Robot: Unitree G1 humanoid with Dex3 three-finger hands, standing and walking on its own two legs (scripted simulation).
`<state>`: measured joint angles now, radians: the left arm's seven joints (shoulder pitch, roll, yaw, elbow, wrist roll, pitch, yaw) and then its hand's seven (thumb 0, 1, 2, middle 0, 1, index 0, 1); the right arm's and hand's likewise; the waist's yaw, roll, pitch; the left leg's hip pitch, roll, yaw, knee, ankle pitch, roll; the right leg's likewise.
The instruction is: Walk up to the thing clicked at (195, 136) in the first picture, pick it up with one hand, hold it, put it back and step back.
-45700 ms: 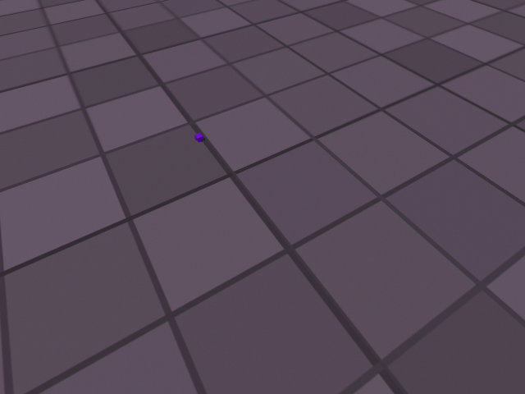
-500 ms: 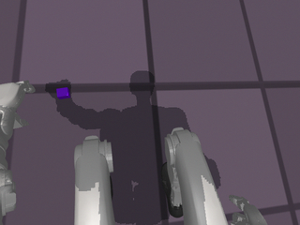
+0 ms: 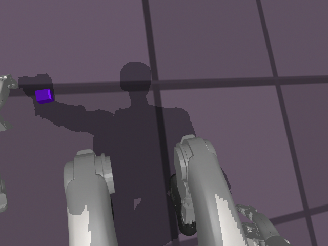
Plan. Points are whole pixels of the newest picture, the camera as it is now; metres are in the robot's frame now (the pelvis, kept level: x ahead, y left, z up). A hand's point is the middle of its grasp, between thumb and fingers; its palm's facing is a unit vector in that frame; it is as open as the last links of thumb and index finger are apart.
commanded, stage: rise first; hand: left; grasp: from above
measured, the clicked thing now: (44, 96) +0.52 +0.31 -0.33
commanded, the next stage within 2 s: approach in 1.90 s
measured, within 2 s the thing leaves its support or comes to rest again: neither
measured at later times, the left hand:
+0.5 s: hand (5, 105) +0.45 +0.35 -0.19, palm faces -0.45 -0.11 -0.89, open 11.6 cm
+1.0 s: hand (8, 102) +0.46 +0.35 -0.20, palm faces -0.44 -0.10 -0.89, open 11.7 cm
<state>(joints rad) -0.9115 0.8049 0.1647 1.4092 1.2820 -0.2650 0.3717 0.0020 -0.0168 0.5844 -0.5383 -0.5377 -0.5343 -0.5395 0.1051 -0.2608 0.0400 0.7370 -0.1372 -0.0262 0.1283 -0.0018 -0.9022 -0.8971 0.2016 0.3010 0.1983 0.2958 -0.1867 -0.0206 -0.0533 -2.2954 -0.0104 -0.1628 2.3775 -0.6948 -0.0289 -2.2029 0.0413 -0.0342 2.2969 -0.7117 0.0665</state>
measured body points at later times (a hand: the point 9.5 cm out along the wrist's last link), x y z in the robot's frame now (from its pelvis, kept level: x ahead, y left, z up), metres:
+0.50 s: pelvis +0.00 +0.00 -0.01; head +0.26 +0.08 +0.35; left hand +0.47 +0.35 -0.14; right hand +0.06 -0.27 -0.12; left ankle +0.07 +0.13 -0.31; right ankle +0.09 -0.14 -0.31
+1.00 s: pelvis +0.00 +0.00 -0.02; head +0.26 +0.09 +0.34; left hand +0.48 +0.35 -0.15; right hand +0.06 -0.27 -0.11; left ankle +0.07 +0.13 -0.31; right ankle +0.09 -0.14 -0.31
